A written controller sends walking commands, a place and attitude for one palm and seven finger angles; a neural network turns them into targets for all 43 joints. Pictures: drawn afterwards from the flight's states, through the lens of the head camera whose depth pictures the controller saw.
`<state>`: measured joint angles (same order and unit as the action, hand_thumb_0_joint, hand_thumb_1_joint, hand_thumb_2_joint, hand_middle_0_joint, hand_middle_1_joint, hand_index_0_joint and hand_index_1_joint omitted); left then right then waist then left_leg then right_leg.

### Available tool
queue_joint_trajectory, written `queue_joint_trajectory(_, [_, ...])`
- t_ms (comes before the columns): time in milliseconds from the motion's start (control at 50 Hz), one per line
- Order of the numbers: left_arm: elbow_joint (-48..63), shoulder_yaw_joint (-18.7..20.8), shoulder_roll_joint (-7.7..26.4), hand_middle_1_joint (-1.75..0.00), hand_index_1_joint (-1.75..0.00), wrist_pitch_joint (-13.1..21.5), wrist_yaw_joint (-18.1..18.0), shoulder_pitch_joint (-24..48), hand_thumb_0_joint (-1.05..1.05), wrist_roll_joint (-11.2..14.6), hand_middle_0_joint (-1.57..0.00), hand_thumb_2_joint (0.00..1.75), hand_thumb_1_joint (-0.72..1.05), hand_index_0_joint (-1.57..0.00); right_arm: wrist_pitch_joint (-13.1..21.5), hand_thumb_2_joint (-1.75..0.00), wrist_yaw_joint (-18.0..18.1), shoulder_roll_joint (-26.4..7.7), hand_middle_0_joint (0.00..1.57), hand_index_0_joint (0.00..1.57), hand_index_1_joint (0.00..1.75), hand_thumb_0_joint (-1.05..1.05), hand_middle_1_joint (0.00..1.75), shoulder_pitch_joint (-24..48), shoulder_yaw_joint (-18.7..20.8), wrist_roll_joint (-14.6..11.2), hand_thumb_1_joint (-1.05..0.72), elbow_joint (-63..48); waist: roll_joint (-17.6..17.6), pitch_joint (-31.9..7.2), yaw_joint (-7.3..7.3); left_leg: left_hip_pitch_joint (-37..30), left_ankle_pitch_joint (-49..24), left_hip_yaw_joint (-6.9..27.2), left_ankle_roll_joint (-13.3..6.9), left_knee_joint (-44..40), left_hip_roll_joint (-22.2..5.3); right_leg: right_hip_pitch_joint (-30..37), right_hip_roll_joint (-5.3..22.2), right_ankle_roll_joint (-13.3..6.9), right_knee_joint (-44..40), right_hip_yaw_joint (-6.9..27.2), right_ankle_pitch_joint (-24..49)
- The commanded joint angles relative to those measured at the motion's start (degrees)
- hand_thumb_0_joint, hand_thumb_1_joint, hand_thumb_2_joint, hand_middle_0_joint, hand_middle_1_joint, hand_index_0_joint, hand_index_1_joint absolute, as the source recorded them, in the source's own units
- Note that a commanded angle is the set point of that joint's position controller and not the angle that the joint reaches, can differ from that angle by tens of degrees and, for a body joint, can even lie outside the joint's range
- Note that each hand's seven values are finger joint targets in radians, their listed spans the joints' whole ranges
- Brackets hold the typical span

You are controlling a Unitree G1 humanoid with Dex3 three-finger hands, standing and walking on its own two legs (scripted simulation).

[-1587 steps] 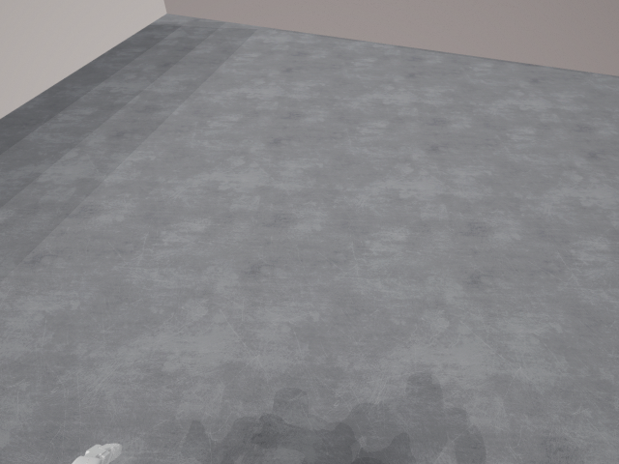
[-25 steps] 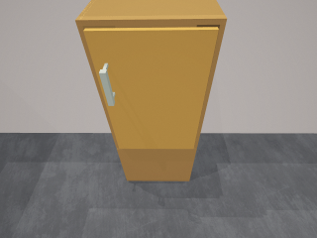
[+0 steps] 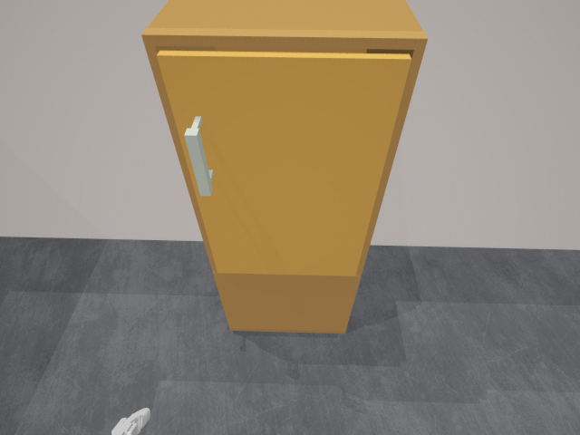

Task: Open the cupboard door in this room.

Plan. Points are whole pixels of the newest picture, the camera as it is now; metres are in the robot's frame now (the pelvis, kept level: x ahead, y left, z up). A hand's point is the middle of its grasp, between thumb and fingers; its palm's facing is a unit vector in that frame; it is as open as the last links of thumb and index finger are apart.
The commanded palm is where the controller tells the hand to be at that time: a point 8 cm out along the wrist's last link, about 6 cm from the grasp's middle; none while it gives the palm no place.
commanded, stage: raise the hand with hooked fingers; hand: left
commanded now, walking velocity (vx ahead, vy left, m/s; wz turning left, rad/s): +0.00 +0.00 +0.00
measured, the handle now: (202, 157) +0.54 +0.20 +0.08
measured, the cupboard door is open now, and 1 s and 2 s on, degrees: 0 0 0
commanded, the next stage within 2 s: move the hooked fingers beside the handle in 2.00 s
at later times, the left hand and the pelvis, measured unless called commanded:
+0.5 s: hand (147, 399) +0.17 +0.20 -0.01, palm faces +0.07 -1.00 -0.07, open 9.6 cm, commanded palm +0.15 +0.26 +0.00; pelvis -0.03 -0.02 -0.07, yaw +2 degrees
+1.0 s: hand (117, 334) +0.23 +0.24 +0.04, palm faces +0.05 -1.00 -0.06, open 12.6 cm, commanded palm +0.20 +0.30 +0.05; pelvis -0.02 +0.00 -0.03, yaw +1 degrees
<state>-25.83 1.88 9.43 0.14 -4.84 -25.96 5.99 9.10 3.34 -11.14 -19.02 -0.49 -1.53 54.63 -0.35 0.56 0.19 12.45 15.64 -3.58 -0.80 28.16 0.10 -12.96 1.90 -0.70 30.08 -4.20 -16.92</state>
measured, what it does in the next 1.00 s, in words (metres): stands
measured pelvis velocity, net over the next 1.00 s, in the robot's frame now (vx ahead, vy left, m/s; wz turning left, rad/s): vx -0.02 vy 0.00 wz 0.01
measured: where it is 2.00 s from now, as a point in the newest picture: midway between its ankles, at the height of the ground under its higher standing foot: outside the picture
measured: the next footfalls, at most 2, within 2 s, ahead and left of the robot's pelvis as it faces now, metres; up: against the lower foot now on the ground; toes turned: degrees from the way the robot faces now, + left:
none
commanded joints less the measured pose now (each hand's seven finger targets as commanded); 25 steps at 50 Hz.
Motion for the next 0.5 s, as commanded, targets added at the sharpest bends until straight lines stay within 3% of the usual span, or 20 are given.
queue_joint_trajectory(0, [25.0, 5.7, 4.7, -0.39, -0.39, 12.1, 1.1, 7.2, 0.0, 3.6, -0.21, 0.84, 0.76, -0.21, 9.5, -0.9, 0.9, -10.5, 0.2, 0.2, 0.3, 0.0, 0.3, 8.4, 4.3, 0.6, -0.9, -16.8, 3.9, -0.1, -2.96, 6.5, -5.4, 4.9, 0.2, 2.1, -0.1, -12.3, -1.5, -0.1, -0.1, -2.8, 1.9])
queue_joint_trajectory(20, [20.2, 6.5, 2.4, -0.4, -0.4, 16.0, 3.7, -0.3, 0.0, 4.5, -0.21, 0.83, 0.74, -0.21, 9.6, -0.9, 0.4, -9.9, 0.2, 0.2, 0.3, 0.0, 0.3, 9.1, 4.8, 1.1, -0.9, -18.6, 8.2, -0.1, -0.96, 10.6, -3.7, 4.6, 0.5, 4.8, 0.0, -15.0, -2.0, -0.2, 2.5, -3.3, -0.7])
queue_joint_trajectory(40, [16.0, 7.4, 1.8, -0.42, -0.42, 19.9, 6.9, -6.3, 0.0, 4.9, -0.21, 0.82, 0.71, -0.21, 9.8, -0.9, -0.5, -9.7, 0.2, 0.2, 0.3, 0.0, 0.3, 10.1, 5.3, 0.9, -0.9, -20.7, 6.9, -0.9, 1.49, 13.8, -3.6, 3.8, 1.1, 7.6, 0.7, -15.7, -1.9, -0.7, 5.4, -2.9, -1.1])
queue_joint_trajectory(60, [15.0, 6.8, -0.3, -0.43, -0.43, 24.5, 10.5, -9.2, 0.0, 6.1, -0.22, 0.81, 0.69, -0.22, 9.9, -0.9, -1.5, -9.1, 0.2, 0.2, 0.3, 0.0, 0.3, 10.8, 5.4, 1.2, -0.9, -22.2, 9.7, -3.6, 2.61, 17.1, -3.2, 3.2, 1.4, 11.1, 1.0, -17.9, -2.0, -0.8, 9.3, -2.6, -1.3])
queue_joint_trajectory(80, [14.5, 7.7, -0.4, -0.45, -0.45, 29.2, 14.3, -11.5, 0.0, 7.2, -0.22, 0.8, 0.67, -0.22, 9.8, -0.9, -2.3, -9.1, 0.2, 0.2, 0.3, 0.0, 0.3, 11.8, 6.0, 1.4, -0.9, -23.8, 11.8, -5.3, 3.52, 20.8, -2.9, 2.8, 1.5, 14.7, 1.2, -19.1, -2.1, -1.0, 12.8, -1.8, 0.1])
queue_joint_trajectory(120, [16.2, 9.8, 2.9, -0.48, -0.48, 37.9, 22.3, -9.6, 0.0, 8.7, -0.22, 0.78, 0.62, -0.22, 9.9, -0.9, -3.6, -9.8, 0.2, 0.2, 0.3, 0.0, 0.3, 13.1, 6.7, 1.2, -0.9, -26.8, 8.3, -9.0, 3.18, 26.6, -2.2, 2.1, 1.6, 21.3, 1.8, -21.2, -1.4, -1.2, 18.4, 0.6, 2.8])
queue_joint_trajectory(140, [14.3, 14.2, 6.8, -0.5, -0.5, 38.4, 24.7, -10.9, 0.0, 9.3, -0.22, 0.77, 0.6, -0.22, 9.4, -0.9, -4.0, -10.1, 0.2, 0.2, 0.3, 0.0, 0.3, 12.5, 7.1, 0.8, -0.9, -28.2, 4.4, -10.3, 4.47, 28.0, -2.4, 1.6, 1.4, 23.0, 2.1, -20.6, -0.7, -1.7, 19.5, 2.7, 3.3])
queue_joint_trajectory(200, [25.5, 15.2, 8.7, -0.54, -0.54, 33.0, 27.0, -3.2, 0.0, 13.2, -0.23, 0.74, 0.53, -0.23, 7.7, -0.9, -2.7, -10.5, 0.2, 0.2, 0.3, 0.0, 0.3, 14.1, 6.4, -0.4, -0.9, -34.7, 1.9, -17.0, 3.88, 29.5, 1.0, 0.3, 0.3, 24.9, 2.7, -19.7, -0.4, -0.7, 18.9, 5.7, -2.7])
queue_joint_trajectory(260, [37.9, 17.1, 11.7, -0.58, -0.58, 30.6, 24.0, 6.1, 0.0, 13.4, -0.23, 0.71, 0.46, -0.23, 6.6, -0.9, -1.1, -9.7, 0.2, 0.2, 0.3, 0.0, 0.3, 10.6, 6.0, -0.4, -0.9, -35.6, -1.7, -19.3, 1.41, 27.8, 0.8, 2.2, -0.4, 26.5, 1.2, -21.3, -1.1, -0.2, 18.2, 7.2, -4.3])
queue_joint_trajectory(300, [44.1, 14.1, 10.2, -0.62, -0.62, 31.2, 21.8, 8.7, 0.0, 12.0, -0.24, 0.69, 0.41, -0.24, 6.4, -0.9, -0.5, -8.9, 0.2, 0.2, 0.3, 0.0, 0.3, 8.3, 5.2, -0.1, -0.9, -34.8, -4.6, -19.3, -0.75, 25.4, -1.7, 3.0, -0.9, 27.2, 0.4, -22.0, -1.4, -0.1, 18.5, 6.5, 1.0])
queue_joint_trajectory(320, [45.5, 14.4, 11.4, -0.63, -0.63, 31.8, 21.1, 11.1, 0.0, 11.3, -0.24, 0.68, 0.39, -0.24, 6.4, -0.9, -0.1, -8.8, 0.2, 0.2, 0.3, 0.0, 0.3, 7.5, 5.0, 0.1, -0.9, -33.7, -4.9, -19.4, -1.66, 25.0, -2.5, 3.4, -0.9, 27.5, 0.0, -22.3, -1.6, -0.2, 18.6, 6.2, 2.4])
queue_joint_trajectory(340, [45.3, 13.9, 12.3, -0.64, -0.64, 31.9, 21.3, 13.6, 0.0, 11.0, -0.24, 0.67, 0.36, -0.24, 6.3, -0.9, 0.2, -9.3, 0.2, 0.2, 0.3, 0.0, 0.3, 7.0, 4.5, 0.3, -0.9, -32.9, -2.7, -18.2, -2.9, 26.0, -2.1, 4.2, -1.1, 28.3, -0.4, -23.3, -2.2, -0.2, 19.2, 6.0, 2.2])
queue_joint_trajectory(360, [44.1, 12.6, 11.7, -0.66, -0.66, 31.8, 21.9, 14.5, 0.0, 10.5, -0.24, 0.66, 0.34, -0.24, 6.5, -0.9, 0.5, -9.3, 0.2, 0.2, 0.3, 0.0, 0.3, 7.3, 4.2, 0.2, -0.9, -32.1, -3.5, -17.6, -3.32, 26.1, -1.2, 4.4, -1.1, 28.2, -0.6, -24.3, -2.2, -0.2, 18.8, 5.8, 0.7])
queue_joint_trajectory(400, [40.0, 12.1, 11.7, -0.69, -0.69, 30.5, 23.6, 14.4, 0.0, 11.0, -0.24, 0.64, 0.29, -0.24, 7.1, -0.9, 0.9, -9.6, 0.2, 0.2, 0.3, 0.0, 0.3, 7.5, 3.5, -0.2, -0.9, -30.9, -5.4, -15.5, -3.58, 26.1, 0.7, 4.9, -1.0, 27.2, -0.6, -25.0, -2.3, -0.3, 17.6, 5.1, -1.9])
queue_joint_trajectory(440, [34.1, 15.3, 14.7, -0.72, -0.72, 27.0, 25.8, 13.0, 0.0, 12.2, -0.25, 0.62, 0.25, -0.25, 7.2, -0.9, 1.5, -10.2, 0.2, 0.2, 0.3, 0.0, 0.3, 8.4, 3.1, -0.6, -0.9, -30.3, -3.9, -14.8, -2.36, 27.0, 0.6, 5.2, -1.0, 26.3, -0.5, -22.4, -2.3, -0.4, 15.9, 5.8, -2.7])
queue_joint_trajectory(480, [32.9, 17.4, 15.8, -0.75, -0.75, 23.4, 27.0, 11.8, 0.0, 13.3, -0.25, 0.6, 0.2, -0.25, 7.2, -0.9, 1.7, -10.0, 0.2, 0.2, 0.3, 0.0, 0.3, 8.7, 2.8, -1.0, -0.9, -30.6, -2.8, -17.6, -1.15, 25.9, 0.1, 4.7, -0.9, 24.3, -0.2, -18.6, -1.5, 0.2, 13.8, 6.3, -2.7])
